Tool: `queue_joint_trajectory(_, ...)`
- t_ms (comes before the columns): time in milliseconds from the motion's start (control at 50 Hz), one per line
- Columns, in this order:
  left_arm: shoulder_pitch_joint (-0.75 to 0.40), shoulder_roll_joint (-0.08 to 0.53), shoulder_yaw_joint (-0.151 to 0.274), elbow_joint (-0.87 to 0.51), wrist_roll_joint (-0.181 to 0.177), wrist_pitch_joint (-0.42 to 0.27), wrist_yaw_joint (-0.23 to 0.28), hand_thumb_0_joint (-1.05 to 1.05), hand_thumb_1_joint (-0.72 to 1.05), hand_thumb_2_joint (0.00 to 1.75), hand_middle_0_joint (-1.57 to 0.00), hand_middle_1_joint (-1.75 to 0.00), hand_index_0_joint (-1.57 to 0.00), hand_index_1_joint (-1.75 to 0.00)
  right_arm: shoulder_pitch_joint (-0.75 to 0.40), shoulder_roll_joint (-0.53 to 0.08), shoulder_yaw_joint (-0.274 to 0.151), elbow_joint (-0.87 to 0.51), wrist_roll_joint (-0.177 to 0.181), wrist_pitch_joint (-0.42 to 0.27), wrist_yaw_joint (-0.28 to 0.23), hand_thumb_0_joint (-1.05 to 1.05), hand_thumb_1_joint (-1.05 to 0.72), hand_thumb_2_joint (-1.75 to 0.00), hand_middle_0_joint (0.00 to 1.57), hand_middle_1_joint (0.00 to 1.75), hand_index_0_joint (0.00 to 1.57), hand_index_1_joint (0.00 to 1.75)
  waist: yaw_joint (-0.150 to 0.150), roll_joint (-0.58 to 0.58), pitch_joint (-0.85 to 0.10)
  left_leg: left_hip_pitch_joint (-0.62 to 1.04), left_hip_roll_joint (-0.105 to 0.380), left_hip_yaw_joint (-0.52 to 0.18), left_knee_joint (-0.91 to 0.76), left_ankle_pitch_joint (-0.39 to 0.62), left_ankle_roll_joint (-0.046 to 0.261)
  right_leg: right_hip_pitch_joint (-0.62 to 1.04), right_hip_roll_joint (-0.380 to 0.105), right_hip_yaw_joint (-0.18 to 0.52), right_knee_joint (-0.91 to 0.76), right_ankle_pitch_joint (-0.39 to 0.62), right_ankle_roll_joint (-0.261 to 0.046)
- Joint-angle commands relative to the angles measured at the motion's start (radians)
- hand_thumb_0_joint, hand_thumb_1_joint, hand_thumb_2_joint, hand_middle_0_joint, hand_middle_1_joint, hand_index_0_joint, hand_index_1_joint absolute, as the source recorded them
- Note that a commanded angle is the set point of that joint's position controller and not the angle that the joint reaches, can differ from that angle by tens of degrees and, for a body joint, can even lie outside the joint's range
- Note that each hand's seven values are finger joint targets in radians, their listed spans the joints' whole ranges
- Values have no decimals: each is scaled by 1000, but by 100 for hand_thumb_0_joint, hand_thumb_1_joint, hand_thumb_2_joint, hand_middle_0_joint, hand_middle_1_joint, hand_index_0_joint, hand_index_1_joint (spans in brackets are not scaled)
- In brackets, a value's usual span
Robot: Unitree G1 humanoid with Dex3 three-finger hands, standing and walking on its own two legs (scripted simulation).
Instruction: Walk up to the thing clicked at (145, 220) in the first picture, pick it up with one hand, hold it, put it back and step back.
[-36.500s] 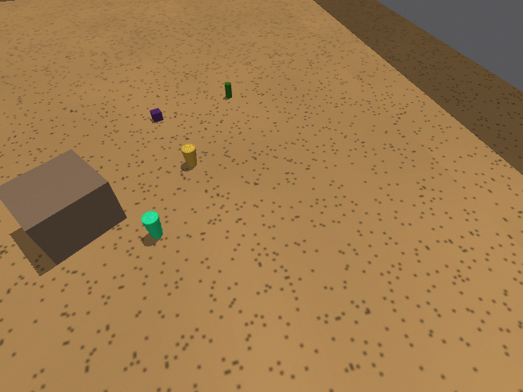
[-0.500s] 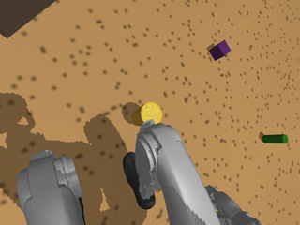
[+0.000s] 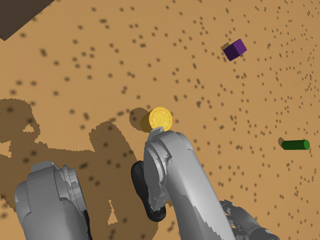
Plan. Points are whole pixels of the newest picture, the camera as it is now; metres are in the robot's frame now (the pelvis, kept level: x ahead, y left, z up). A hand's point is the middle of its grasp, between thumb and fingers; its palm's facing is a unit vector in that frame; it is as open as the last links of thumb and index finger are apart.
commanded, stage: close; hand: left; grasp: from above
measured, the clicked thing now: out of the picture +0.51 +0.37 -0.25
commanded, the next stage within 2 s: go down in 1.26 s
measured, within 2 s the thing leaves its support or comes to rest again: neither
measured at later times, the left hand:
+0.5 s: hand out of the picture +0.49 +0.37 -0.18, palm faces -0.38 -0.11 -0.92, open 12.8 cm
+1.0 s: hand out of the picture +0.49 +0.37 -0.18, palm faces -0.38 -0.11 -0.92, open 13.0 cm
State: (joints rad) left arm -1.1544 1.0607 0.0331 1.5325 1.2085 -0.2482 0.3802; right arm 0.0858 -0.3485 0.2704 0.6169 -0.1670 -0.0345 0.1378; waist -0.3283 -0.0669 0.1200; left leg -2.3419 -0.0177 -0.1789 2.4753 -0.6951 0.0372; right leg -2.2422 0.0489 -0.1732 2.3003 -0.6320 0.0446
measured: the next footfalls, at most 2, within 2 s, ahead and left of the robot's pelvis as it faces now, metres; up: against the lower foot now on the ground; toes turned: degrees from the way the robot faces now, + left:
none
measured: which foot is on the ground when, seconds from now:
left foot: down 0.00-1.00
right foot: down 0.00-1.00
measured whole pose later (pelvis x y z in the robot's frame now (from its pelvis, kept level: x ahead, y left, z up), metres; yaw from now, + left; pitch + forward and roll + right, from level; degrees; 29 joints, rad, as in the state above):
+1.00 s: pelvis +0.00 +0.00 +0.00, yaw +0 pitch +31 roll -14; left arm -1.16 1.05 0.02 1.53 1.21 -0.23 0.39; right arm 0.09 -0.34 0.26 0.61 -0.17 -0.05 0.15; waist -0.33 -0.07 0.11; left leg -2.34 -0.02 -0.18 2.47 -0.70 0.04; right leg -2.24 0.05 -0.17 2.30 -0.64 0.04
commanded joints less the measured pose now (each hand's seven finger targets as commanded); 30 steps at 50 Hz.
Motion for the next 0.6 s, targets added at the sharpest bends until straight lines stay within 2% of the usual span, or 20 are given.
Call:
queue_joint_trajectory(0,-102,161,-11,12,18,-5,-24,0,-50,114,-13,-151,-18,-146,193,-299,-90,6,2,-2,-12,0,-92,-91,20,30,20,30,-27,349,-601,440,22,18,-284,173,-11,340,27,-42,-199,149,-80)
queue_joint_trajectory(100,-101,127,-24,8,23,-1,-24,0,-51,115,-14,-153,-18,-148,195,-297,-97,5,0,-4,-9,0,-92,-91,20,30,20,30,-33,372,-598,481,25,7,-285,191,-17,296,24,-43,-193,156,-82)
queue_joint_trajectory(140,-108,123,-25,1,22,0,-25,0,-51,116,-14,-153,-18,-147,199,-300,-98,3,-2,-4,-7,0,-92,-91,20,30,20,30,-45,362,-587,460,23,7,-288,182,-15,312,24,-46,-199,155,-79)
queue_joint_trajectory(160,-96,121,-31,-1,24,3,-26,0,-54,115,-14,-153,-18,-148,196,-291,-97,6,2,-4,-6,0,-92,-91,20,30,20,30,-29,367,-595,471,24,13,-289,183,-13,311,25,-41,-197,157,-80)
queue_joint_trajectory(180,-101,129,-25,1,25,4,-26,0,-50,118,-14,-154,-19,-149,194,-300,-99,3,0,-5,-6,0,-92,-91,20,30,20,30,-35,376,-585,470,22,8,-291,186,-17,300,20,-41,-196,155,-80)
queue_joint_trajectory(200,-90,121,-26,3,25,7,-26,0,-52,117,-14,-154,-19,-149,197,-295,-100,5,1,-5,-5,0,-92,-91,20,30,20,30,-24,376,-592,478,24,9,-297,185,-17,303,24,-42,-195,153,-81)
queue_joint_trajectory(280,-85,109,-20,0,24,11,-29,0,-48,116,-14,-153,-19,-147,203,-305,-108,1,-1,-3,3,0,-92,-91,20,30,20,30,-33,398,-598,524,24,-14,-300,228,-27,273,16,-47,-187,173,-83)
queue_joint_trajectory(300,-86,117,-18,-6,25,14,-32,0,-51,115,-14,-153,-19,-148,209,-305,-106,0,1,-5,4,0,-92,-91,20,30,20,30,-36,391,-601,526,24,-13,-295,244,-27,284,16,-46,-186,183,-82)
queue_joint_trajectory(320,-88,118,-22,-5,25,14,-31,0,-48,116,-14,-153,-19,-148,203,-299,-104,-2,3,-3,5,0,-92,-91,20,30,20,30,-27,391,-612,511,23,-4,-298,226,-23,293,19,-42,-187,174,-83)
queue_joint_trajectory(340,-93,114,-17,-6,23,15,-32,0,-53,114,-14,-153,-19,-148,204,-304,-110,-3,4,-4,6,0,-92,-91,20,30,20,30,-33,383,-595,499,22,-7,-294,228,-24,287,15,-40,-189,177,-83)
queue_joint_trajectory(360,-92,105,-20,-6,22,17,-33,0,-48,115,-14,-154,-19,-148,209,-299,-107,-3,1,-5,8,0,-92,-91,20,30,20,30,-37,365,-596,488,22,2,-287,223,-18,302,18,-40,-195,178,-80)
queue_joint_trajectory(380,-99,113,-17,-6,21,15,-30,0,-52,114,-14,-154,-19,-149,205,-305,-105,-2,1,-5,8,0,-92,-91,20,30,20,30,-36,364,-590,475,19,0,-288,206,-20,294,16,-41,-195,165,-83)
queue_joint_trajectory(400,-108,107,-21,-6,19,14,-31,0,-45,117,-14,-155,-19,-149,204,-299,-105,-6,1,-6,8,0,-92,-91,20,30,20,30,-39,363,-577,459,19,8,-287,189,-15,305,20,-38,-202,158,-81)
queue_joint_trajectory(420,-94,113,-17,-4,20,13,-33,0,-51,115,-14,-155,-19,-149,203,-301,-105,-1,1,-8,7,0,-92,-91,20,30,20,30,-34,353,-583,465,19,9,-288,183,-15,305,19,-37,-204,152,-80)
queue_joint_trajectory(440,-86,123,-17,-2,19,11,-30,0,-48,118,-14,-155,-19,-150,199,-299,-102,-1,2,-6,7,0,-92,-91,20,30,20,30,-26,356,-595,458,19,18,-291,181,-13,330,23,-39,-206,153,-79)
queue_joint_trajectory(480,-99,125,-20,1,20,10,-27,0,-48,116,-14,-155,-19,-149,203,-291,-99,0,2,-8,6,0,-92,-91,20,30,20,30,-32,341,-603,439,16,28,-284,171,-6,353,27,-36,-210,154,-76)
queue_joint_trajectory(500,-98,126,-14,0,19,9,-25,0,-48,113,-13,-155,-19,-148,198,-297,-105,2,2,-8,5,0,-92,-91,20,30,20,30,-20,345,-595,432,16,27,-285,159,-9,333,23,-34,-210,140,-81)
queue_joint_trajectory(520,-98,121,-21,-7,20,10,-30,0,-45,118,-14,-155,-19,-149,198,-289,-103,-1,4,-9,7,0,-92,-91,20,30,20,30,-26,348,-597,437,17,30,-282,164,-8,338,26,-33,-209,144,-80)
queue_joint_trajectory(560,-106,118,-19,-4,20,10,-32,0,-50,115,-14,-154,-19,-148,205,-302,-103,0,0,-12,4,0,-92,-91,20,30,20,30,-42,332,-594,441,17,24,-273,176,-7,335,23,-35,-213,154,-78)
queue_joint_trajectory(580,-113,127,-23,-9,20,8,-31,0,-51,113,-13,-153,-19,-147,204,-295,-97,5,2,-13,3,0,-92,-91,20,30,20,30,-39,346,-597,443,18,24,-280,179,-9,343,23,-35,-207,156,-77)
